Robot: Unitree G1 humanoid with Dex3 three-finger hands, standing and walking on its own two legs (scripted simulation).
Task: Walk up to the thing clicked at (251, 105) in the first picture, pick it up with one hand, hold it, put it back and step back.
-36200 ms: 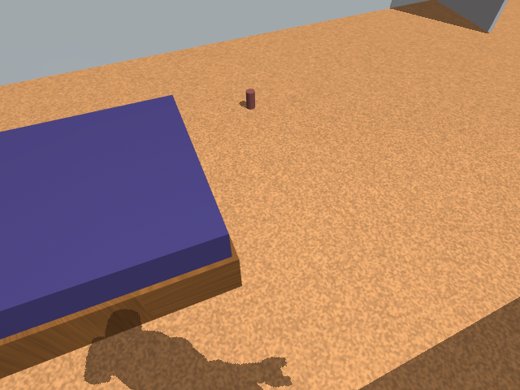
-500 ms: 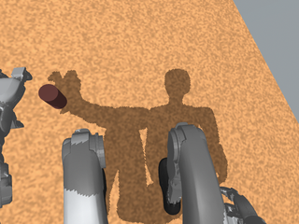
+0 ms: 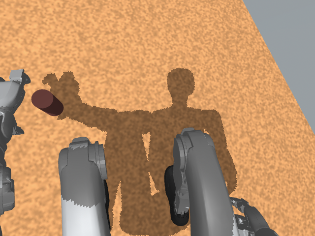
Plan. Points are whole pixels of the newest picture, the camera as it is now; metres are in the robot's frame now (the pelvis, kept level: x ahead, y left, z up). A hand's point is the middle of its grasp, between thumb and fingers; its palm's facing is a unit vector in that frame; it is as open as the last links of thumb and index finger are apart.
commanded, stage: approach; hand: left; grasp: from above
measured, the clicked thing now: (49, 103) +0.45 +0.29 -0.28
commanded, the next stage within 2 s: rest palm in 0.74 s
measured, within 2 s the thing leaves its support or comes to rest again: neither
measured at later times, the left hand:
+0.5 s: hand (42, 89) +0.46 +0.27 -0.17, palm faces -0.46 -0.06 -0.89, open 14.2 cm
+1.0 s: hand (41, 88) +0.46 +0.28 -0.18, palm faces -0.41 -0.06 -0.91, open 14.2 cm
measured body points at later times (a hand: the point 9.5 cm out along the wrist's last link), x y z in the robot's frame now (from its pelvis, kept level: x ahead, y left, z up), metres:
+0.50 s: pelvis +0.00 +0.00 +0.00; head +0.24 +0.04 +0.37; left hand +0.48 +0.27 -0.12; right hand +0.03 -0.28 -0.12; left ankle +0.08 +0.13 -0.31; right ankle +0.10 -0.14 -0.31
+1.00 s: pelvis +0.00 +0.00 -0.01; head +0.23 +0.08 +0.37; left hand +0.48 +0.28 -0.13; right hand +0.10 -0.28 -0.11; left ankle +0.08 +0.13 -0.31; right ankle +0.10 -0.13 -0.31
